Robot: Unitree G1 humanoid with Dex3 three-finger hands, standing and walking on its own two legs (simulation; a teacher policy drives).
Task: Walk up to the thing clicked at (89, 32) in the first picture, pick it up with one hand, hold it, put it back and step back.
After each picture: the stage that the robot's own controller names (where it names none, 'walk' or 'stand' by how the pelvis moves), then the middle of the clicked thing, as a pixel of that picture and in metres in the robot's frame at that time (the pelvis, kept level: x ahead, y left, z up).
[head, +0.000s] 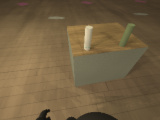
stand; (87, 39) +0.78 +0.08 +0.05
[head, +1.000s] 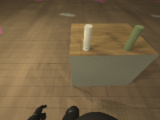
walk; (87, 38) +0.72 +0.10 +0.07
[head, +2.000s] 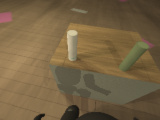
stand; (72, 47) +0.51 +0.20 +0.08
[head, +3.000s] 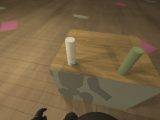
stand; (71, 53) +0.51 +0.20 +0.07
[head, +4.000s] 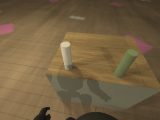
stand; (67, 57) +0.48 +0.21 +0.05
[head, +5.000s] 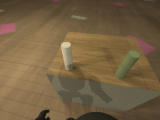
stand; (67, 57) +0.48 +0.21 +0.05
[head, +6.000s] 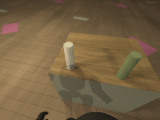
stand; (69, 57) +0.48 +0.20 +0.05
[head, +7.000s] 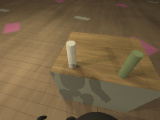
stand; (71, 55) +0.50 +0.19 +0.05
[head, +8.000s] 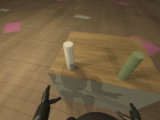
rise first; (69, 57) +0.48 +0.20 +0.05
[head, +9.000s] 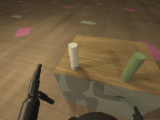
go down; (74, 57) +0.50 +0.20 +0.05
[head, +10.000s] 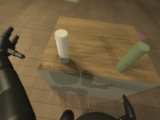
go down; (63, 49) +0.48 +0.18 +0.09
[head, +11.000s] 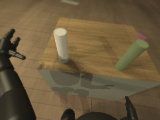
approach; (62, 48) +0.48 +0.19 +0.10
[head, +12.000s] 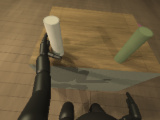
close in; (56, 40) +0.50 +0.20 +0.13
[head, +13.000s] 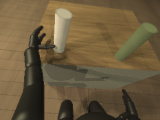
lift; (60, 35) +0.51 +0.16 +0.15
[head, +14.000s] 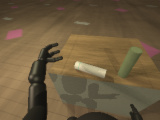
lift; (89, 69) +0.45 +0.03 +0.00
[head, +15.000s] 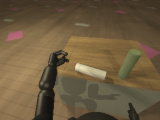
close; (90, 71) +0.45 +0.03 -0.01
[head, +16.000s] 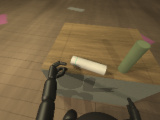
hold; (88, 65) +0.44 +0.03 +0.02
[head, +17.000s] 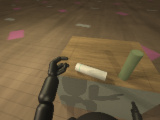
stand; (90, 71) +0.44 +0.02 +0.00
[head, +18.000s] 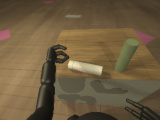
hold; (84, 67) +0.43 +0.05 +0.01
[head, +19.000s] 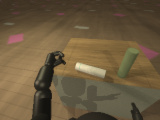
hold; (90, 69) +0.47 +0.03 +0.00
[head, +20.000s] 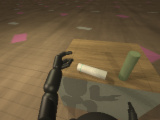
hold; (91, 70) +0.47 +0.02 -0.02
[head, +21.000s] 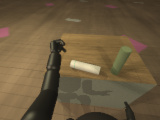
crouch; (85, 66) +0.48 +0.04 -0.03
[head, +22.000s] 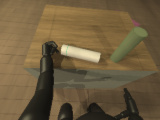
lower; (80, 53) +0.48 +0.03 +0.03
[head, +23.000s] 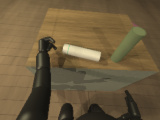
lower; (81, 52) +0.49 +0.03 +0.04
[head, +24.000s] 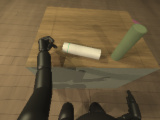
lower; (81, 50) +0.50 +0.03 +0.04
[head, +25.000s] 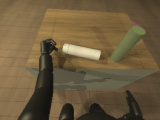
lower; (81, 51) +0.50 +0.02 +0.04
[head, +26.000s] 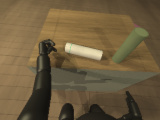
lower; (83, 51) +0.50 +0.02 +0.04
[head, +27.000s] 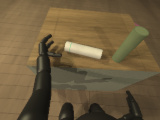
withdraw; (83, 50) +0.51 +0.02 +0.04
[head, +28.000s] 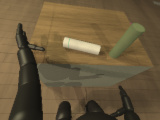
rise; (81, 46) +0.54 +0.00 +0.04
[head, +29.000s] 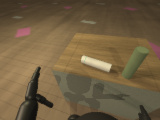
sink last; (95, 63) +0.51 +0.02 +0.01
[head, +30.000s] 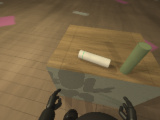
stand; (93, 58) +0.52 +0.00 +0.02
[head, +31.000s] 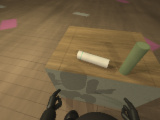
stand; (92, 58) +0.51 +0.02 +0.02
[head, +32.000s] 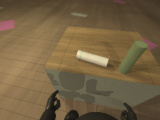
stand; (91, 58) +0.52 +0.01 +0.02
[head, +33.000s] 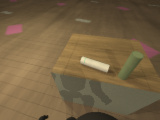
stand; (94, 64) +0.53 +0.00 -0.04
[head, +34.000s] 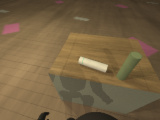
stand; (92, 64) +0.52 +0.01 -0.04
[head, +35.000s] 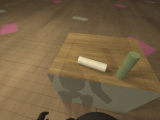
stand; (91, 63) +0.52 +0.01 -0.04
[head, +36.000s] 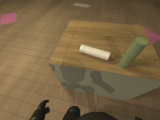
walk; (94, 52) +0.58 +0.00 -0.02
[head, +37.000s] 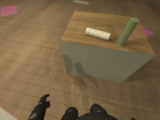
walk; (97, 33) +0.85 -0.02 -0.02
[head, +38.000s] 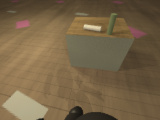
stand; (92, 28) +1.20 +0.11 -0.03
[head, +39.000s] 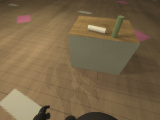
stand; (96, 29) +1.16 -0.02 -0.03
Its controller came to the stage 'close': yes
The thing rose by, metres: 0.00
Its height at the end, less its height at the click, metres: -0.09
